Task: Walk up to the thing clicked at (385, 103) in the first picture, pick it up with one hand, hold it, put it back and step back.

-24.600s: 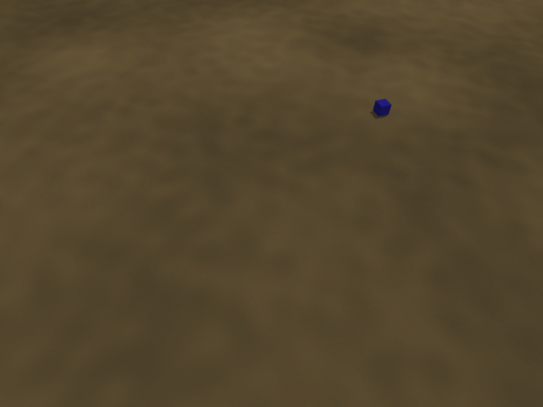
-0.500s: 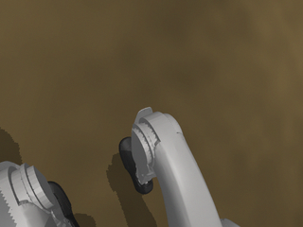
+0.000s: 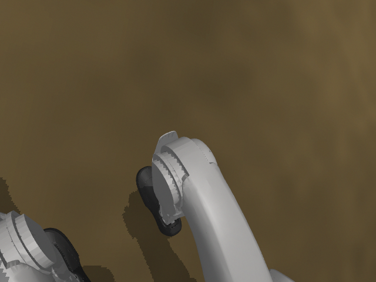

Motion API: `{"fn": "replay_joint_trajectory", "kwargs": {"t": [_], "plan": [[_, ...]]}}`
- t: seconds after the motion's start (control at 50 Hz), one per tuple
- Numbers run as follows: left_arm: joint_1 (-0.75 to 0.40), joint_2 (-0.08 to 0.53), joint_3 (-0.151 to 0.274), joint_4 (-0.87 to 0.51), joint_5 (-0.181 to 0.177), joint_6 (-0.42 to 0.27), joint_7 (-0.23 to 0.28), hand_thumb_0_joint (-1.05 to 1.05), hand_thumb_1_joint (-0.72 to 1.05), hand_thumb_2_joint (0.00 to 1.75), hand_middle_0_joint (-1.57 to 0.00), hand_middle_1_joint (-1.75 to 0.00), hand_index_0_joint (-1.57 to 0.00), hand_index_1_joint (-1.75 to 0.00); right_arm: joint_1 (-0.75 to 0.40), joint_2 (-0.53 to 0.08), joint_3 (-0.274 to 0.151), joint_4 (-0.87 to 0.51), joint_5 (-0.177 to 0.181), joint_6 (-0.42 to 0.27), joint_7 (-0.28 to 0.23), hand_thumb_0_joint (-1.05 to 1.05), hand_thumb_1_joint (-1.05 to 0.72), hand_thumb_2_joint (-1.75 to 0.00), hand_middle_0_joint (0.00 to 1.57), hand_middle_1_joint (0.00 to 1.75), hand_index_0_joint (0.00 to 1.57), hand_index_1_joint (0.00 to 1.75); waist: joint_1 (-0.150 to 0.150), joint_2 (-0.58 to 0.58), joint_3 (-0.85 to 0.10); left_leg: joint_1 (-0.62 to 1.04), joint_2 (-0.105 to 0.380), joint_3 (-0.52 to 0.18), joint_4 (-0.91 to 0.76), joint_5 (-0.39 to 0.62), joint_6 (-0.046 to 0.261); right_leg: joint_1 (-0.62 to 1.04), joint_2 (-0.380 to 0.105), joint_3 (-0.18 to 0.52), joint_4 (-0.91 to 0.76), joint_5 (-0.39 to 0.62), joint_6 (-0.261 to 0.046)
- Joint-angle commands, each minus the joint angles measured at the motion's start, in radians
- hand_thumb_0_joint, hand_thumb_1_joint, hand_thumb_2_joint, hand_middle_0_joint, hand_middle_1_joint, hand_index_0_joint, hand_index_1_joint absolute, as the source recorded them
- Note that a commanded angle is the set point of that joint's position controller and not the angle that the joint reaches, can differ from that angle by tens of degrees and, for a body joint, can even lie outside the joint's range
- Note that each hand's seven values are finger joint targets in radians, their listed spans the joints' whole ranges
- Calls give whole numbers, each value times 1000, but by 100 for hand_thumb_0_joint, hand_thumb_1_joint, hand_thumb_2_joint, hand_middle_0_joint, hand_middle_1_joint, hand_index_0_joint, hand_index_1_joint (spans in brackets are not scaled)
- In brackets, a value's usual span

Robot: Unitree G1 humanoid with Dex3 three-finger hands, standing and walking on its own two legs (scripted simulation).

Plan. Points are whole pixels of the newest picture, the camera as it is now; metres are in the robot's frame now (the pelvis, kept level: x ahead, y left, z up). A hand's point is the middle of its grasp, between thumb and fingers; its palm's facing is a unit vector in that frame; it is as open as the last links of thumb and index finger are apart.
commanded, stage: open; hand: left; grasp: from above
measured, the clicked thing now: out of the picture +0.47 +0.31 -0.28
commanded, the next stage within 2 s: withdraw in 1.10 s
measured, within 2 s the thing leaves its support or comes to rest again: neither
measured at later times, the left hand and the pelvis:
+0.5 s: hand out of the picture +0.48 +0.29 -0.25, palm faces -0.24 -0.35 -0.91, open 10.7 cm; pelvis +0.00 +0.00 +0.01, yaw -1 degrees
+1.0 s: hand out of the picture +0.48 +0.29 -0.25, palm faces -0.24 -0.35 -0.91, open 13.3 cm; pelvis +0.00 +0.00 +0.01, yaw -1 degrees
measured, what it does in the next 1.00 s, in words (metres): stands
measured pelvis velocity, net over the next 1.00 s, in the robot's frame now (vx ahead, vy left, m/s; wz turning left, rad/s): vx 0.00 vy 0.00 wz -0.02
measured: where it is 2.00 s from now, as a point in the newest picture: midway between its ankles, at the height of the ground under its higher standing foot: (122, 243)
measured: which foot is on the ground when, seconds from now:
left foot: down 0.00-1.00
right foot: down 0.00-1.00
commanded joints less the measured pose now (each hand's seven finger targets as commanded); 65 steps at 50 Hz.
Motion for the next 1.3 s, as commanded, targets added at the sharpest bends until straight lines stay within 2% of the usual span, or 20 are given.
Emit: {"fn": "replay_joint_trajectory", "kwargs": {"t": [0.0,0.04,0.14,0.16,0.22,0.32,0.36,0.46,0.48,0.68,0.8,0.84,0.86,0.92,1.0,1.04,1.08,1.16,1.2,1.28], "plan": [[-255,181,-50,-83,16,-1,31,0,73,64,-117,-53,-116,-54,259,-334,-66,48,4,7,-6,0,-92,-91,20,30,20,30,-90,487,-659,419,19,87,-265,142,16,453,49,-111,-200,161,-55],[-249,189,-55,-76,26,-1,30,0,72,63,-116,-52,-115,-53,249,-329,-58,43,8,1,-10,0,-91,-91,20,30,20,30,-87,477,-646,416,19,82,-259,124,19,431,46,-115,-204,143,-53],[-250,199,-54,-91,16,-3,36,0,32,64,-77,-60,-76,-60,254,-327,-50,32,4,7,-14,0,-90,-90,20,30,20,30,-88,475,-655,415,20,81,-265,142,18,468,50,-114,-214,160,-52],[-252,184,-69,-97,13,-1,31,0,24,66,-72,-62,-71,-63,239,-323,-47,30,-1,1,-16,0,-90,-90,20,30,20,30,-94,474,-632,407,17,85,-257,136,20,452,49,-112,-215,156,-51],[-248,193,-65,-94,9,-3,38,0,4,70,-64,-63,-62,-65,252,-337,-45,35,-1,2,-16,0,-90,-90,20,30,20,30,-100,486,-646,434,23,76,-271,148,14,468,51,-117,-215,170,-51],[-247,186,-70,-103,5,4,41,0,-13,76,-51,-71,-49,-73,235,-336,-37,21,-1,-7,-10,0,-90,-90,20,30,20,30,-97,497,-620,453,24,68,-266,162,11,446,44,-121,-210,185,-52],[-262,201,-55,-117,8,1,47,0,-14,78,-50,-72,-47,-74,254,-339,-41,16,0,-5,-6,0,-90,-90,20,30,20,30,-101,515,-647,468,28,63,-276,178,8,461,46,-124,-213,195,-54],[-272,174,-79,-131,-3,9,45,0,-27,84,-38,-81,-36,-83,238,-344,-34,8,0,-11,2,0,-90,-90,20,30,20,30,-103,533,-628,501,31,51,-272,192,1,437,40,-133,-196,215,-55],[-268,194,-69,-127,2,9,50,0,-27,85,-37,-82,-35,-84,253,-356,-41,11,3,-8,0,0,-90,-90,20,30,20,30,-103,541,-653,506,32,52,-286,192,1,459,46,-133,-206,210,-58],[-261,166,-93,-146,-14,10,39,0,-40,95,-25,-91,-23,-93,255,-349,-32,0,2,-6,5,0,-89,-90,20,30,20,30,-104,536,-653,517,33,55,-278,219,0,464,46,-135,-215,228,-56],[-249,195,-83,-134,-14,16,38,0,-45,99,-21,-95,-19,-97,253,-353,-29,-1,6,-6,4,0,-89,-90,20,30,20,30,-98,516,-637,488,27,61,-281,194,6,471,47,-129,-223,208,-54],[-254,182,-88,-137,-26,13,32,0,-46,98,-19,-95,-17,-97,250,-344,-23,-3,0,-8,0,0,-90,-90,20,30,20,30,-113,512,-625,481,24,63,-283,185,5,476,48,-129,-218,208,-53],[-247,192,-84,-123,-18,11,33,0,-49,101,-16,-99,-15,-101,253,-350,-28,9,3,-8,-2,0,-89,-90,20,30,20,30,-105,515,-621,471,27,63,-289,167,6,471,50,-129,-226,191,-53],[-245,214,-77,-135,-13,10,34,0,-49,102,-17,-98,-15,-100,249,-347,-28,1,7,-10,-8,0,-89,-90,20,30,20,30,-97,503,-639,468,27,64,-288,166,8,489,50,-124,-231,190,-53],[-247,191,-92,-146,-20,6,28,0,-47,102,-18,-98,-16,-100,238,-342,-24,-7,2,-12,-12,0,-89,-90,20,30,20,30,-108,496,-634,465,27,70,-278,167,11,487,51,-123,-239,188,-50],[-247,202,-78,-136,-23,5,33,0,-47,104,-17,-98,-15,-101,250,-350,-30,3,6,-10,-10,0,-89,-90,20,30,20,30,-101,501,-634,475,31,58,-288,178,7,476,49,-128,-234,195,-52],[-246,184,-95,-149,-31,7,25,0,-49,103,-15,-100,-13,-102,236,-344,-22,-9,0,-12,-11,0,-89,-90,20,30,20,30,-107,499,-629,480,29,64,-280,182,7,481,49,-126,-234,199,-50],[-243,201,-93,-159,-27,5,26,0,-49,108,-16,-100,-14,-103,249,-348,-22,-6,1,-10,-13,0,-89,-90,20,30,20,30,-106,509,-645,480,29,67,-283,184,8,506,54,-123,-240,201,-50],[-246,208,-84,-153,-25,6,30,0,-45,97,-11,-97,-12,-96,250,-354,-24,-6,3,-10,-13,0,-90,-90,20,30,20,30,-101,521,-657,490,33,63,-285,204,5,512,54,-125,-234,220,-51],[-285,199,-89,-211,-16,5,14,0,-39,91,-18,-89,-18,-89,246,-345,-35,4,10,-9,-13,0,-91,-90,20,30,20,30,-92,574,-679,537,36,60,-298,202,-2,474,49,-126,-227,219,-57]]}}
